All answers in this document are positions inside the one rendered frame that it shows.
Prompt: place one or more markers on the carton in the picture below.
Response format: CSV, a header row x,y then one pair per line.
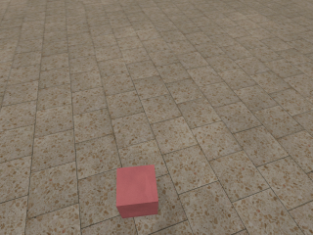
x,y
136,191

